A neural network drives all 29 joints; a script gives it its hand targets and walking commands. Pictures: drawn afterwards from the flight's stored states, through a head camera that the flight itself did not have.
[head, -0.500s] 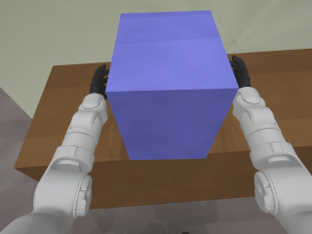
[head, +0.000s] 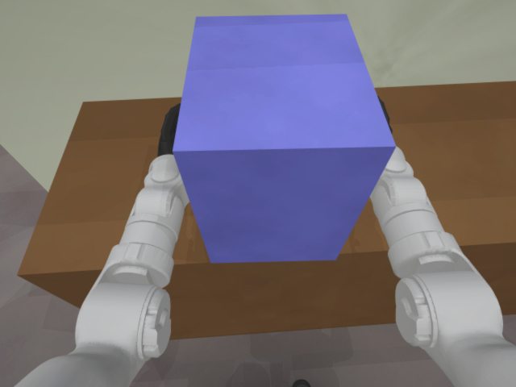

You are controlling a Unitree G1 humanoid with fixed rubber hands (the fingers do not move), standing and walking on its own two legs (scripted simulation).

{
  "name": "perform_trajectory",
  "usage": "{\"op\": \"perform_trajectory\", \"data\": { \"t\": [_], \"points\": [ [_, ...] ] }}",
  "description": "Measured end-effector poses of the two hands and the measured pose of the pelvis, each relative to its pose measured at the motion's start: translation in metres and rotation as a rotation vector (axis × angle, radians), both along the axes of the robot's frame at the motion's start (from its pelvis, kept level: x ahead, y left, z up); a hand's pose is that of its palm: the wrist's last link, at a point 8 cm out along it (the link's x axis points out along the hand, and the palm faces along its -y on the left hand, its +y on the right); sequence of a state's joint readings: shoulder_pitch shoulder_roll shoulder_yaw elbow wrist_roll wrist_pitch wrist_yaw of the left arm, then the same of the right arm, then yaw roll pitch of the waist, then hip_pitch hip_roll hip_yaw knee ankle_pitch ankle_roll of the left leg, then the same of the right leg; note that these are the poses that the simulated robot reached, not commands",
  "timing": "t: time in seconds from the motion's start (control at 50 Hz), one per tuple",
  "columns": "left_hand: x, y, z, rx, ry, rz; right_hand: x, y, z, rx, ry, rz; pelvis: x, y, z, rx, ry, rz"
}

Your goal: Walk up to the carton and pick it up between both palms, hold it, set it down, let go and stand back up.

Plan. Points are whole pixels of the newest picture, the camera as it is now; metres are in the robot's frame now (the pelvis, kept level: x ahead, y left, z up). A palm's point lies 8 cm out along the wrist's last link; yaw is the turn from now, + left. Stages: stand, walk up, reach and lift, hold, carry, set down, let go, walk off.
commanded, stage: reach and lift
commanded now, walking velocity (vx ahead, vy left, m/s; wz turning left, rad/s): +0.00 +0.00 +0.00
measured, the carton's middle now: (272, 149) +0.46 +0.01 +0.08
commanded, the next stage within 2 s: none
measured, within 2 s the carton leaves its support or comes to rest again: leaves its support in 1.46 s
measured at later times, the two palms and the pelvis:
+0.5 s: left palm (170, 157) +0.43 +0.17 +0.10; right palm (379, 145) +0.44 -0.15 +0.12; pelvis +0.01 +0.01 +0.01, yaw +0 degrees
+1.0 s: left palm (167, 163) +0.42 +0.17 +0.10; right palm (377, 155) +0.43 -0.14 +0.11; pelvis +0.02 +0.01 +0.01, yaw +2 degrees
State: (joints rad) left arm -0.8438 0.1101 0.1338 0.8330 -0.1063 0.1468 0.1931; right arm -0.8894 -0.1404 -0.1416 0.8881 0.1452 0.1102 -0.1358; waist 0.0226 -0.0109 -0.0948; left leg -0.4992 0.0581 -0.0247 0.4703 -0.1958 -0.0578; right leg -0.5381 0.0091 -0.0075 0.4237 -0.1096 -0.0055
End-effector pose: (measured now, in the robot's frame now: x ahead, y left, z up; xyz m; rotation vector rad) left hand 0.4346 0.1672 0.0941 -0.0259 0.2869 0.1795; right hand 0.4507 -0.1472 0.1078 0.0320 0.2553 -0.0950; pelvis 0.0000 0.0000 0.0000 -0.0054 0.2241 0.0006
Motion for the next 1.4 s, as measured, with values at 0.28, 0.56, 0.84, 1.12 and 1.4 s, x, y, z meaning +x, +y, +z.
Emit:
{"op": "perform_trajectory", "data": {
  "t": [0.28, 0.56, 0.84, 1.12, 1.4],
  "points": [
    [-0.001, 0.001, 0.003, -0.007, -0.014, -0.002, -0.001, 0.001, 0.002, -0.01, -0.015, 0.005, 0.001, 0.003, 0.001, 0.0, -0.013, -0.006],
    [-0.016, 0.001, 0.011, 0.011, -0.087, -0.009, -0.015, -0.001, 0.012, -0.115, -0.09, 0.047, 0.016, 0.006, 0.01, 0.002, -0.076, 0.014],
    [-0.022, 0.004, 0.005, 0.002, -0.029, -0.019, -0.026, 0.003, 0.003, -0.108, -0.05, 0.039, 0.022, 0.007, 0.012, 0.0, -0.175, 0.029],
    [-0.019, 0.003, 0.005, 0.006, -0.028, -0.019, -0.023, 0.003, 0.002, -0.113, -0.062, 0.036, 0.022, 0.009, 0.013, -0.003, -0.156, 0.033],
    [-0.021, 0.002, 0.008, 0.012, -0.063, -0.02, -0.028, 0.001, 0.006, -0.15, -0.102, 0.028, 0.015, 0.008, 0.012, -0.005, -0.103, 0.038]
  ]
}}
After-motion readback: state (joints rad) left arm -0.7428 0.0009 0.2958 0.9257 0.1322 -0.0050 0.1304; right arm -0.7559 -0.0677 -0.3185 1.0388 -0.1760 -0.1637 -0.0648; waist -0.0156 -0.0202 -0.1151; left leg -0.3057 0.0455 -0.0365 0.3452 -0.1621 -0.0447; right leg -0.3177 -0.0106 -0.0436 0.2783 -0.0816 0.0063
